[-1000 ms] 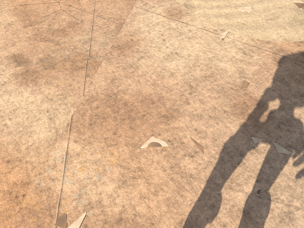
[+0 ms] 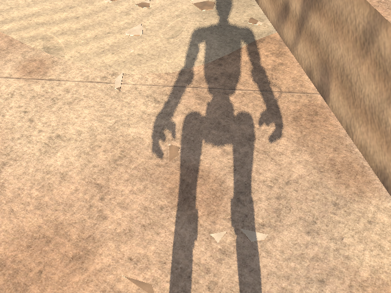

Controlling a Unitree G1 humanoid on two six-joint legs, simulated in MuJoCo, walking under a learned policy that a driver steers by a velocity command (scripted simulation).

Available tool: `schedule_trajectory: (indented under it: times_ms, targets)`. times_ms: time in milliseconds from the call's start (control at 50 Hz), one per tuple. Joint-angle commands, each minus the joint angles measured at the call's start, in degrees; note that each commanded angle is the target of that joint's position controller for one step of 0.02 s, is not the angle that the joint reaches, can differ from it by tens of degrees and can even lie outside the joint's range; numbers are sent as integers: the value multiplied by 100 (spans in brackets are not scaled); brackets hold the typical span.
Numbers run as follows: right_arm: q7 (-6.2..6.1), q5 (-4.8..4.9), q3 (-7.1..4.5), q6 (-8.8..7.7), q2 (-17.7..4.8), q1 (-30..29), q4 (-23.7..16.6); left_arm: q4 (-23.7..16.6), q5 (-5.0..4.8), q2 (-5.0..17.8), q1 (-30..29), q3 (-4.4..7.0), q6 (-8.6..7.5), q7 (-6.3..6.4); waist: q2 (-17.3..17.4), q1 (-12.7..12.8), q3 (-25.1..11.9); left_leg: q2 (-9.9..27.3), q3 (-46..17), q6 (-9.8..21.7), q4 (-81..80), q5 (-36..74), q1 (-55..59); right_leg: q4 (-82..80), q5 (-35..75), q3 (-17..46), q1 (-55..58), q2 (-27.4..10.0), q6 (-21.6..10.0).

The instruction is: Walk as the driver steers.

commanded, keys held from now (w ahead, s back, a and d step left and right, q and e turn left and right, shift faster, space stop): w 0.34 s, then w+q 0.66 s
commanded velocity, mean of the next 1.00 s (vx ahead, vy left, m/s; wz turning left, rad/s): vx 0.50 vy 0.00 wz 0.20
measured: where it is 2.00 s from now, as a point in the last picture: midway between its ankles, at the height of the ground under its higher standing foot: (156, 168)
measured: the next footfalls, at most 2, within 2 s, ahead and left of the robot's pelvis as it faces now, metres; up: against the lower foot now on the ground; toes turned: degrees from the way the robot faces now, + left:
right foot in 0.34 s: +0.35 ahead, -0.16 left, +0.00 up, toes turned -3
left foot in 0.92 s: +0.63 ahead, +0.08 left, +0.00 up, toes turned +18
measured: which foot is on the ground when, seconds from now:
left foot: down 0.00-0.36, up 0.38-0.90, down 0.92-1.00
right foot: up 0.00-0.32, down 0.34-0.94, up 0.96-1.00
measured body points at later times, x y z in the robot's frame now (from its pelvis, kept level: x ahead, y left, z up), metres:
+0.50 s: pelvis +0.27 -0.08 +0.00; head +0.29 -0.09 +0.45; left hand +0.40 +0.18 -0.10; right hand +0.33 -0.35 -0.14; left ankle +0.21 +0.09 -0.65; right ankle +0.31 -0.16 -0.74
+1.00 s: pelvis +0.53 -0.01 -0.02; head +0.57 +0.00 +0.43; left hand +0.50 +0.27 -0.15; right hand +0.78 -0.21 -0.12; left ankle +0.59 +0.07 -0.74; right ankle +0.38 -0.18 -0.64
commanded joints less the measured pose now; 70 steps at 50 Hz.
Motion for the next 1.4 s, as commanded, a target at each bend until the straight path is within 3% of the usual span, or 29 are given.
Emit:
schedule_trajectory:
  times_ms: [20, 100, 180, 240, 280, 320, 340, 360, 380, 400, 420, 440, 500, 680, 800, 860, 900, 920, 940, 960, 980, 1000, 1020, 1060, 1140, 1220, 1300, 1360, 1400]
  targets:
    - [24, 0, -59, -71, -403, 145, -146, -375, 23, 185, 194, 49, -56, -15, 542, 114, -258, 1546, -1734, 1111, -1408, 228, 877, -288, 319, 65, -987, -639, 11]
    - [-33, 65, -145, -34, -785, 445, 4, -725, 122, 120, -607, -50, -71, -26, 428, -38, -21, 1580, -1236, 1191, -1678, 657, 777, -1632, 1125, -156, -1320, -796, 186]
    - [-58, 148, -137, 63, -916, 773, 127, -921, 66, 132, -1368, -101, -121, -103, 527, -293, 72, 1347, -677, 923, -1555, 765, 734, -2980, 2098, -464, -832, -542, 247]
    - [-52, 189, -126, 135, -964, 1079, 268, -1125, 6, 243, -1809, -86, -136, -173, 603, -408, 152, 1571, -771, 829, -1363, 557, 1126, -3448, 2030, -483, -745, -444, 173]
    - [-63, 197, -140, 198, -1026, 1092, 310, -1223, 1, 360, -1889, -51, -162, -221, 640, -323, 166, 1747, -850, 738, -1136, 626, 1438, -3709, 1669, -511, -627, -371, 23]
    - [-84, 186, -134, 271, -1073, 950, 297, -1079, 36, 575, -1261, 75, -185, -226, 641, 120, -156, 1618, -664, 550, -326, 1735, 1491, -4026, 1469, -716, 361, -128, -167]
    - [-95, 138, -73, 288, -917, 944, 266, -808, 50, 863, -343, 229, -184, -186, 495, 511, -706, 1303, -377, 381, 804, 2228, 1164, -4061, 1477, -665, 1587, -139, -348]
    - [-103, -10, 71, 261, -586, 973, 62, -643, 132, 1396, 781, 375, -160, -115, -385, 870, -1611, 878, -69, 132, 2852, 686, -86, -4077, 1542, 829, 3325, -1443, -775]
    - [-76, 108, 241, 139, 54, 1657, 62, -583, 158, 1657, 946, 411, -120, -167, -1805, 520, -2133, 30, -275, -80, 4526, -2472, -2134, -4873, 425, 3284, 4673, -2458, -1513]
    - [-76, 255, 62, 66, -682, 1326, 133, -610, 122, 1046, 863, 270, -150, -185, -941, 689, -1672, 309, -958, 15, 5172, -2429, -2680, -5121, 17, 3290, 4225, -2332, -1278]
    - [-75, 334, -22, 41, -881, 873, -10, -661, 95, 821, 447, 189, -180, -184, -650, 569, -1013, 540, -947, 106, 5152, -1825, -2829, -5182, 419, 2361, 3511, -2169, -1039]
    - [-112, 282, -24, 78, -795, 680, -24, -713, 106, 662, -23, 131, -199, -206, -260, 352, -727, 803, -840, 62, 4905, -1308, -2536, -5345, 981, 1670, 2813, -1906, -900]
    - [-117, 217, -65, 309, -502, 797, 38, -622, 181, 377, -479, 97, -307, -236, -387, -21, -348, 1063, -837, -36, 4436, -550, -1861, -5871, 1825, 458, 1815, -1425, -731]
    - [4, 142, -72, 405, -251, -305, -421, -166, 209, 675, -122, 194, -285, 1, -83, 175, 202, 869, -691, -131, 2464, 1314, -2446, -6213, 2723, -1098, 2075, -1316, -532]
    - [239, 153, 11, 387, -101, -1317, -1034, 122, 119, 833, 436, 239, -59, 66, 4, 514, 505, 797, -56, 97, 1591, 781, -2878, -5764, 3458, -1504, 3216, -1665, -471]
    - [323, 178, -69, 406, -241, -1177, -1220, 50, 85, 1052, 254, 286, 57, 121, -266, 233, 181, 367, 487, 364, 1476, -12, -2004, -4931, 5766, -1773, 3326, -1672, -336]
    - [295, 207, -271, 439, -611, -197, -1083, -16, 66, 1230, 87, 330, 135, 173, -490, -363, -440, -50, 663, 655, 1394, -401, -596, -3474, 7046, -1847, 3101, -1602, -223]
    - [203, 193, -469, 452, -973, 742, -862, -77, 26, 1234, -49, 318, 128, 182, -308, -890, -901, -146, 416, 901, 827, 11, 922, -2135, 6309, -1922, 2350, -1345, -23]
    - [52, 173, -598, 511, -1507, 1274, -720, -240, 216, 753, 143, 170, 30, 145, 842, -802, -1351, 1066, -1413, 1277, 857, 460, 2640, -233, 2158, -1831, 579, -851, 201]
    - [72, 115, -592, 427, -1754, 1057, -925, -535, 146, 251, 506, -13, -214, 24, 1603, -282, -2206, 2315, -4874, 2520, -104, -521, 4158, 1480, -1476, -637, -1487, 345, 414]
    - [90, 88, -465, 391, -1245, 1177, -898, -662, -48, 798, -312, 113, -428, -68, 755, -716, -2018, 2184, -4569, 2157, -554, -631, 3997, 1595, -1116, 177, -2092, -2, 263]
    - [87, 103, -398, 344, -994, 904, -902, -826, -155, 834, -633, 119, -500, -91, 555, -559, -1215, 1978, -3637, 1892, -584, -298, 3221, 1170, -569, 83, -2247, -234, 142]
    - [97, 143, -346, 317, -839, 469, -984, -762, -48, 758, -622, 115, -497, -41, -19, -218, -725, 1682, -2950, 1656, -629, 278, 2266, 634, -190, 26, -1936, -493, 166]
    - [58, 81, -264, 309, -605, 34, -1160, -725, 133, 822, -415, 199, -346, -11, 138, 138, -460, 1326, -2298, 1500, -839, 1018, 1173, -4, 175, 14, -1213, -741, 309]
    - [-71, 107, -336, 283, -875, 242, -1132, -960, 243, 565, -720, 153, -158, 28, 287, 156, -273, 1028, -1707, 1472, -994, 1829, 403, -1077, 828, -236, -1104, -653, 672]
    - [-172, 167, -351, 374, -929, 611, -1046, -1214, 201, 364, -1639, 51, -190, -12, 584, -226, -209, 677, -1476, 1089, -787, 1186, 274, -2911, 2180, -311, -802, -285, 720]
    - [-199, 201, -351, 437, -949, 911, -955, -1404, 93, 549, -2117, 90, -286, -131, 748, -411, -210, 906, -2043, 975, -428, 538, 666, -3776, 2321, -191, -528, -50, 626]
    - [-236, 167, -347, 468, -911, 860, -944, -1367, 84, 756, -1825, 181, -376, -199, 956, -216, -263, 1178, -2469, 849, 15, 562, 1136, -4058, 1801, -148, -187, -61, 369]
    - [-211, 124, -254, 457, -649, 749, -989, -1147, 177, 950, -890, 303, -437, -164, 916, 261, -736, 794, -2209, 594, 994, 1372, 1024, -4350, 1831, -224, 1224, -154, 7]
Keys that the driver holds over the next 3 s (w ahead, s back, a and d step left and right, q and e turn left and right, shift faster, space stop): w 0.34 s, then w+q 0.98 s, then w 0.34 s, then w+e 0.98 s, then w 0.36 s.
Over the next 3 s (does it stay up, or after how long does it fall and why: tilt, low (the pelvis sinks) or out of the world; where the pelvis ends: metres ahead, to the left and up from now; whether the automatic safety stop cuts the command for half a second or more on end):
stays up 1.53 0.34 -0.01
